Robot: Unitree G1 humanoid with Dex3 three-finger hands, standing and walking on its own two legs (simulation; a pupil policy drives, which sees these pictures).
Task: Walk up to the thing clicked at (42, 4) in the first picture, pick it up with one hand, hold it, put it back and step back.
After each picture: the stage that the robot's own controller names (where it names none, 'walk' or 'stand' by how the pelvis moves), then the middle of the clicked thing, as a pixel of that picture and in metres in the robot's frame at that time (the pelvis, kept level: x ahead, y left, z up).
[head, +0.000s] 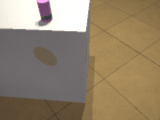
stand; (45, 10) +0.82 +0.22 +0.07
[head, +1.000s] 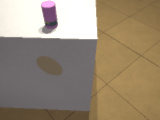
walk; (49, 15) +0.71 +0.18 +0.08
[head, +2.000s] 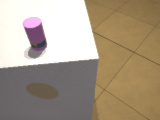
stand; (35, 34) +0.53 +0.21 +0.09
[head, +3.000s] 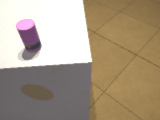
stand; (29, 36) +0.52 +0.23 +0.09
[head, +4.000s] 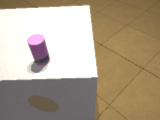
stand; (39, 50) +0.50 +0.21 +0.07
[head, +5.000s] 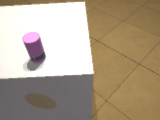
stand; (35, 48) +0.51 +0.22 +0.06
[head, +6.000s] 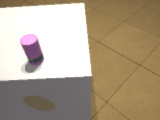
stand; (32, 50) +0.50 +0.23 +0.06
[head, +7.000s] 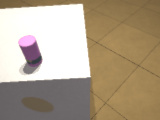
stand; (31, 51) +0.50 +0.24 +0.06
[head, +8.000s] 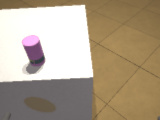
rise first; (34, 51) +0.50 +0.23 +0.06
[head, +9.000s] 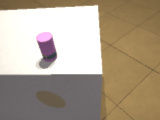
go down; (47, 47) +0.52 +0.22 +0.07
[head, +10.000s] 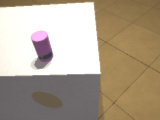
go down; (42, 46) +0.52 +0.20 +0.07
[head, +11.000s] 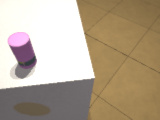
go down; (23, 51) +0.46 +0.20 +0.08
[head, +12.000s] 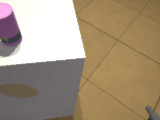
close in; (6, 26) +0.51 +0.21 +0.11
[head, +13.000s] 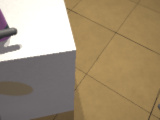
close; out of the picture +0.52 +0.22 +0.13
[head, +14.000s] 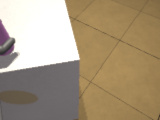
lift; out of the picture +0.49 +0.23 +0.12
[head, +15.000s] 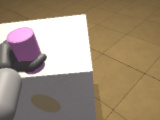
lift; (27, 51) +0.33 +0.16 +0.25
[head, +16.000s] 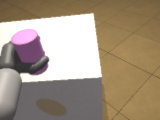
hold; (31, 53) +0.34 +0.17 +0.23
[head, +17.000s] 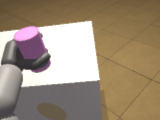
hold; (33, 50) +0.34 +0.15 +0.26
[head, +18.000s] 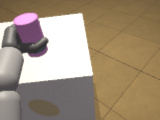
crouch; (32, 36) +0.41 +0.15 +0.25
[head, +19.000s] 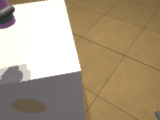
lower; out of the picture +0.51 +0.20 +0.27
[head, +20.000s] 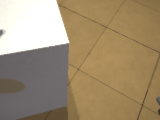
lower; out of the picture +0.55 +0.22 +0.14
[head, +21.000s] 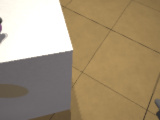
lower; out of the picture +0.54 +0.22 +0.13
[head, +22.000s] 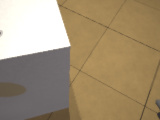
lower; out of the picture +0.55 +0.23 +0.14
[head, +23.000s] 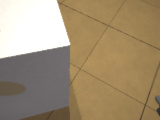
lower; out of the picture +0.55 +0.23 +0.14
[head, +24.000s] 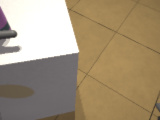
open; out of the picture +0.53 +0.21 +0.13
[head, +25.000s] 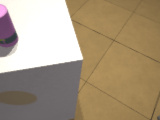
sink last; (2, 27) +0.51 +0.21 +0.12
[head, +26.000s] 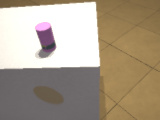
stand; (46, 37) +0.56 +0.22 +0.10
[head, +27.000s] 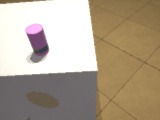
stand; (38, 40) +0.53 +0.21 +0.09
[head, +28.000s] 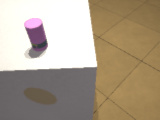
stand; (37, 35) +0.54 +0.20 +0.10
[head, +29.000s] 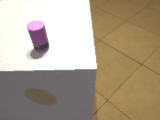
stand; (39, 37) +0.54 +0.20 +0.09
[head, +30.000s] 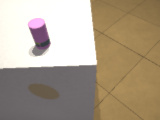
walk; (40, 34) +0.56 +0.20 +0.07
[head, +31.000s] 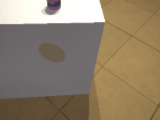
walk; out of the picture +0.74 +0.15 +0.08
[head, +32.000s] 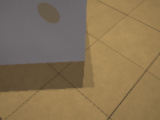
walk; out of the picture +1.07 +0.25 +0.09
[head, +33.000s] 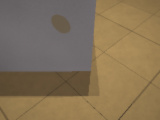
stand; out of the picture +1.15 +0.16 +0.08
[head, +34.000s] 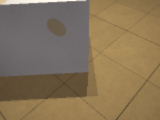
stand; out of the picture +1.16 +0.19 +0.06
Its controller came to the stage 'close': yes
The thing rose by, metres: 0.20
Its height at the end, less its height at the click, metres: +0.00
